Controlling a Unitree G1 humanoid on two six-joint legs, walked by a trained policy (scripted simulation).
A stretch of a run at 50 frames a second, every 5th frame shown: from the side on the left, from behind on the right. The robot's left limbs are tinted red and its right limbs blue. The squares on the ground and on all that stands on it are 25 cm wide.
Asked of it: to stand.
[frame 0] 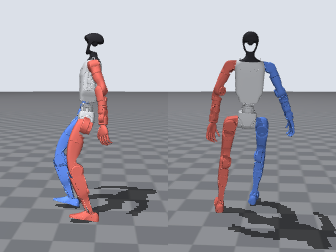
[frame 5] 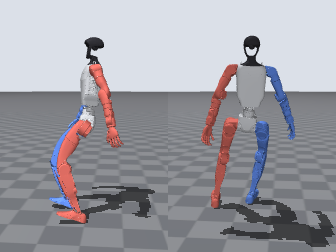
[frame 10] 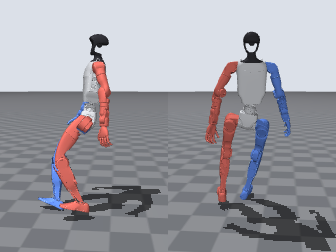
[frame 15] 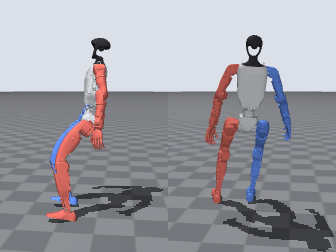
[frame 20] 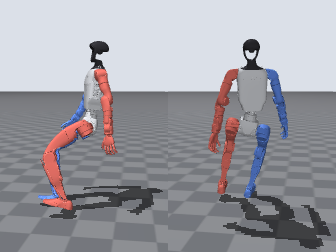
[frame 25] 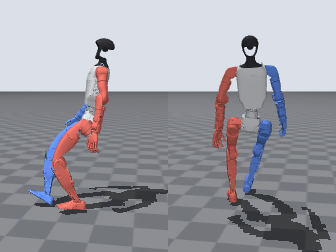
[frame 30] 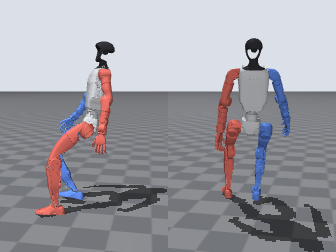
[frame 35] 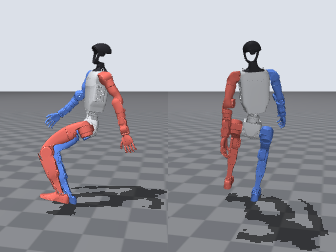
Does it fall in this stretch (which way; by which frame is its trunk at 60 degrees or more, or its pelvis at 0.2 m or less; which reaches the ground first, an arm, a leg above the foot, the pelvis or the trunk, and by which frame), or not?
no
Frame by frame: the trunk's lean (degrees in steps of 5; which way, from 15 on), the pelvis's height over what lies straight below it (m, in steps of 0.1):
0: 5, 0.8
5: 5, 0.7
10: 10, 0.7
15: 10, 0.7
20: 5, 0.7
25: 15 backward, 0.7
30: 10, 0.7
35: 10, 0.7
